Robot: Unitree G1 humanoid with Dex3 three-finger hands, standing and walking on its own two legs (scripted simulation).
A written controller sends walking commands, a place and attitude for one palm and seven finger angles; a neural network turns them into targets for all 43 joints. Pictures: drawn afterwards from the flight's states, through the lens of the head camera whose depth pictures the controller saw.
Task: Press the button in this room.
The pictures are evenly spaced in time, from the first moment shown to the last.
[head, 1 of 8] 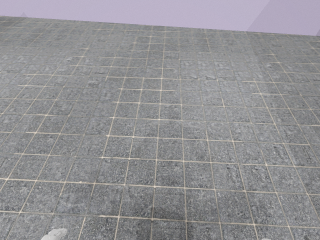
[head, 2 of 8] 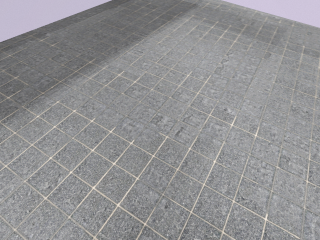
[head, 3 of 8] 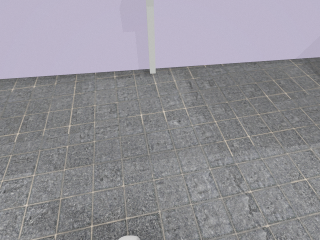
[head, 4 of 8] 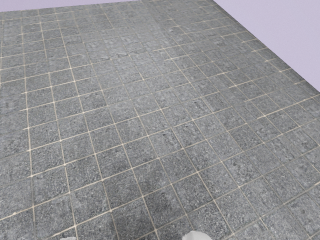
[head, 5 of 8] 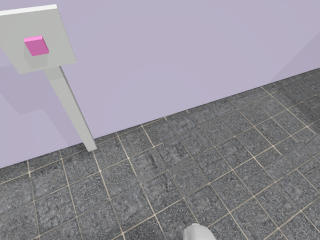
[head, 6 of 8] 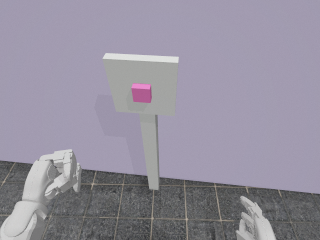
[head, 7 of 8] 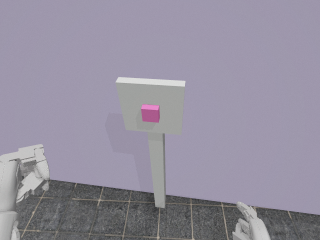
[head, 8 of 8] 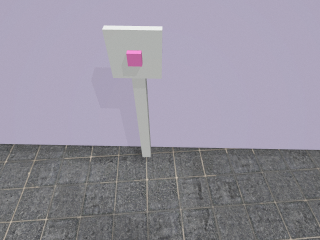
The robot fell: no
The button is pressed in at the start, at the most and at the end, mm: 0 13 0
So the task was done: yes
